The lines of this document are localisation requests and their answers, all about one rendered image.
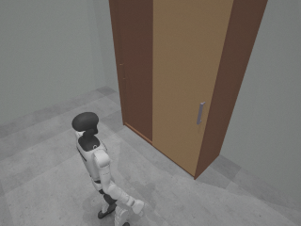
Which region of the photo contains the wardrobe door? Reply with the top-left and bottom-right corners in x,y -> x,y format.
113,0 -> 153,141
152,0 -> 234,176

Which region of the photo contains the humanoid robot torso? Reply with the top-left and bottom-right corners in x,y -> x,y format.
76,135 -> 108,195

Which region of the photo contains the robot right hand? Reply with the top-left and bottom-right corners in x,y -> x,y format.
131,200 -> 148,217

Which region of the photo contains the handle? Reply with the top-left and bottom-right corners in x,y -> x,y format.
119,64 -> 123,81
197,102 -> 205,125

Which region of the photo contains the right robot forearm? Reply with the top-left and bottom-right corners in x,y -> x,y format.
107,184 -> 136,208

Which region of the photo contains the robot right upper arm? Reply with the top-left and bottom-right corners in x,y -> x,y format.
93,149 -> 116,195

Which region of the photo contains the robot left upper arm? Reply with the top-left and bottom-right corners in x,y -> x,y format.
74,131 -> 85,153

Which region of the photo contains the humanoid robot head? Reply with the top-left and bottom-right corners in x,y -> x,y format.
71,112 -> 101,152

